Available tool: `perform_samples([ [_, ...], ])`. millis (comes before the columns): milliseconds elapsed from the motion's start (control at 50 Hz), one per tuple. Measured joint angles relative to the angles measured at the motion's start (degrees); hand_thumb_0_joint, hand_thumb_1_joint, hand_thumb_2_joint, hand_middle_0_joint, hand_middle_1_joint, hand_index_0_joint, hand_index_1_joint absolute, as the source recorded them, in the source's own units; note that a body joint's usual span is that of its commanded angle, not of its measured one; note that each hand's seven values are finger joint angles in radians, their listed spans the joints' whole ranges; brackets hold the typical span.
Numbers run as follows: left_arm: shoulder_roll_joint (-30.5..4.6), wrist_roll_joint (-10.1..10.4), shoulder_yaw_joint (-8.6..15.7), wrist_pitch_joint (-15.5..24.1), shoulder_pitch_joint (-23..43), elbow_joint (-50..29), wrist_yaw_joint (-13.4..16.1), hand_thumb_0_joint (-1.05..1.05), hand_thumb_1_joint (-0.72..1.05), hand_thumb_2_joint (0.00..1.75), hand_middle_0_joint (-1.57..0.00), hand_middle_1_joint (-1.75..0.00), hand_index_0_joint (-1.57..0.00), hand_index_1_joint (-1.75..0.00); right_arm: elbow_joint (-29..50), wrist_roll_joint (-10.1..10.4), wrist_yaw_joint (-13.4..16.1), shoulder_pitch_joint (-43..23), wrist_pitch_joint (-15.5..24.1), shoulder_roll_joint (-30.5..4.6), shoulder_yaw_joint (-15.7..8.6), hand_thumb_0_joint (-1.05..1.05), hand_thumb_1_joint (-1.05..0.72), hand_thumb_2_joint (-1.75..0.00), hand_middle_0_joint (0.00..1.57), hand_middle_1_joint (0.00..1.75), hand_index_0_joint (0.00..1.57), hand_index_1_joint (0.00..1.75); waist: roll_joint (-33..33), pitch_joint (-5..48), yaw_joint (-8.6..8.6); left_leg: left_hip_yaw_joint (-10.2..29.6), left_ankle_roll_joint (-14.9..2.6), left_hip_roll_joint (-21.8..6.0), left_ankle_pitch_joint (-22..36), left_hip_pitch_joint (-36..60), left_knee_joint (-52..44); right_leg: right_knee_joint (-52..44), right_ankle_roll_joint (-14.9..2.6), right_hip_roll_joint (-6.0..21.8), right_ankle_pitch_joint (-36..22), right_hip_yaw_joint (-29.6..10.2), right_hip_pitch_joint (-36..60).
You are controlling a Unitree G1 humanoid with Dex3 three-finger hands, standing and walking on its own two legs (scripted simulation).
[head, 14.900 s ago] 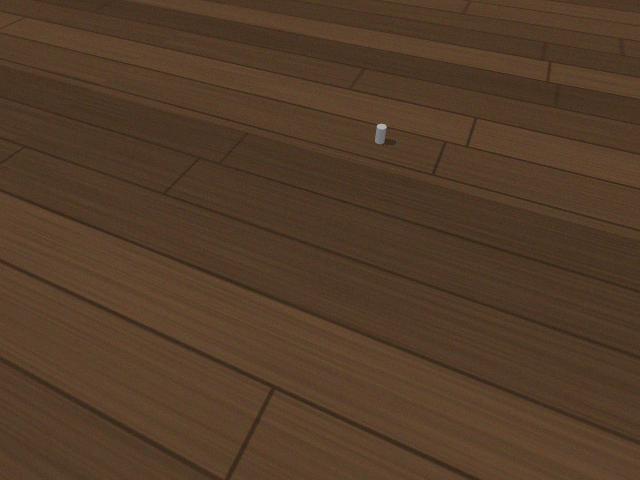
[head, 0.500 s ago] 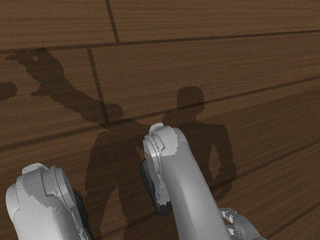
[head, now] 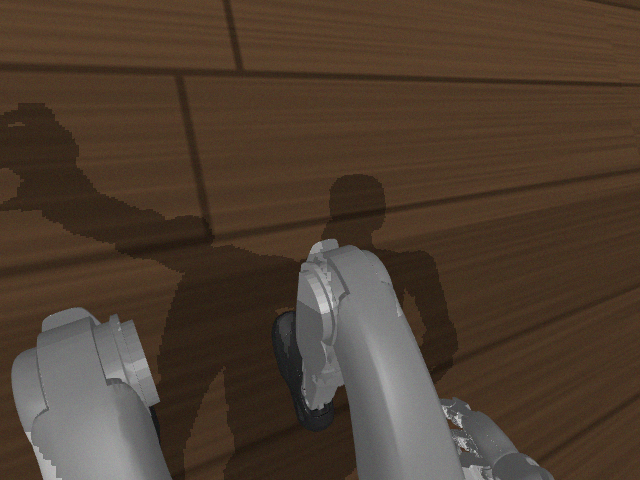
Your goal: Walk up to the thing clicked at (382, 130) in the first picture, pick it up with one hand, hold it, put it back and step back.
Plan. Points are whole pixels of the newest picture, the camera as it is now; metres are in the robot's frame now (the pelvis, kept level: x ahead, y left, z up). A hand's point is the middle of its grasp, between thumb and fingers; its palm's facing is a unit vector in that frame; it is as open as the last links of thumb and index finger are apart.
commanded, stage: rest palm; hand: left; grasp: from above
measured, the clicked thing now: out of the picture +0.52 +0.33 -0.27
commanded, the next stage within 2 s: close in 0.70 s
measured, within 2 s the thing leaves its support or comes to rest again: neither
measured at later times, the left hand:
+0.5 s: hand out of the picture +0.49 +0.33 -0.22, palm faces -0.46 -0.13 -0.88, open 13.1 cm
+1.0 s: hand out of the picture +0.49 +0.33 -0.23, palm faces -0.43 -0.10 -0.90, open 11.5 cm
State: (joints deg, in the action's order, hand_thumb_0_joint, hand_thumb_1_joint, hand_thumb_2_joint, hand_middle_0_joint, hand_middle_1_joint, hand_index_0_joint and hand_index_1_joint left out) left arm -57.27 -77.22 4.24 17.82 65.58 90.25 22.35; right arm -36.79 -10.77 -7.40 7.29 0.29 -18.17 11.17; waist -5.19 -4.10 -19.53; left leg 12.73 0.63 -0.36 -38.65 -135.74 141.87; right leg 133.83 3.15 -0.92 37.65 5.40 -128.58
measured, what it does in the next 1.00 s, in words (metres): stands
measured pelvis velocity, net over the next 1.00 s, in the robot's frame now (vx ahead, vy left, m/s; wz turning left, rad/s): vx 0.00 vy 0.01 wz -0.05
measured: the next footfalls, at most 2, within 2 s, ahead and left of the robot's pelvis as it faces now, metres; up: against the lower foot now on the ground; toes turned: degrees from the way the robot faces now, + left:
none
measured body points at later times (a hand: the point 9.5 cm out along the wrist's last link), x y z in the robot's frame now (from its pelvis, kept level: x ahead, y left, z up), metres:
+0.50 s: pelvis +0.00 +0.00 -0.01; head +0.29 +0.11 +0.33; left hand +0.52 +0.34 -0.17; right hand +0.03 -0.26 -0.06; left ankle +0.07 +0.13 -0.28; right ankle +0.11 -0.13 -0.28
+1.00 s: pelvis +0.00 +0.01 -0.01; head +0.28 +0.13 +0.32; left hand +0.51 +0.33 -0.18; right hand +0.05 -0.26 -0.06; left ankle +0.07 +0.13 -0.28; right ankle +0.11 -0.13 -0.28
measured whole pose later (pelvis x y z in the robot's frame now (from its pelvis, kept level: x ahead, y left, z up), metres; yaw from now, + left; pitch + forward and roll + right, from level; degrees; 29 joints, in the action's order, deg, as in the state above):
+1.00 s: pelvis +0.00 +0.01 -0.01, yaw -3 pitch +30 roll -15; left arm -61.5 -76.7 4.8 12.7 66.3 96.5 28.4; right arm -33.9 -12.4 -10.1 6.9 6.5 -19.0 16.3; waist -6.8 -7.4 -22.8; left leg 14.8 -0.1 -1.0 -40.3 -136.1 144.7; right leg 134.3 3.6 -2.2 37.7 7.0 -128.2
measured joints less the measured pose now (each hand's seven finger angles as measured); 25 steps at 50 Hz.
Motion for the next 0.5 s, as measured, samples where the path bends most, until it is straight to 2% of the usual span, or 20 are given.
perform_samples([
  [100,-0.73,-1.72,0.45,-2.58,1.57,3.76,3.91,0.00,-0.32,0.95,-0.25,-0.94,-0.25,-0.94,0.75,-0.49,-0.44,-0.04,1.82,0.54,1.05,0.00,-0.91,-0.89,0.20,0.30,0.21,0.30,-0.16,-0.13,-1.86,0.09,-0.36,-0.20,-0.41,-0.47,0.60,0.24,0.11,-0.26,0.13,0.04,-0.34],
  [200,-1.34,-1.21,1.09,-5.70,2.28,5.57,5.58,0.00,-0.32,0.92,-0.23,-0.94,-0.25,-0.93,1.39,-0.56,-1.01,0.95,3.56,0.81,2.17,0.00,-0.90,-0.89,0.20,0.30,0.21,0.30,0.17,-0.70,-3.13,0.11,-0.76,-0.52,-0.53,-1.25,1.08,0.36,0.54,-0.63,-0.02,-0.01,-1.07],
  [320,-1.62,0.99,2.14,-8.05,1.59,4.42,4.26,0.01,-0.35,0.88,-0.20,-0.93,-0.22,-0.92,1.88,-0.29,-1.61,2.72,4.87,0.83,3.19,0.00,-0.90,-0.89,0.20,0.30,0.21,0.30,0.43,-1.77,-3.73,0.01,-0.81,-0.76,-0.76,-1.60,1.34,0.57,0.25,-0.83,-0.01,-0.10,-1.60],
  [500,-3.58,2.97,4.53,-7.31,-0.93,2.86,1.18,0.01,-0.38,0.93,-0.20,-0.95,-0.21,-0.94,2.23,-0.56,-1.73,2.76,4.84,-0.41,4.14,0.00,-0.91,-0.90,0.20,0.30,0.21,0.30,0.41,-3.45,-3.58,1.01,-0.46,-0.83,-1.62,-0.85,1.83,0.56,1.07,-1.06,0.39,0.59,-0.85],
])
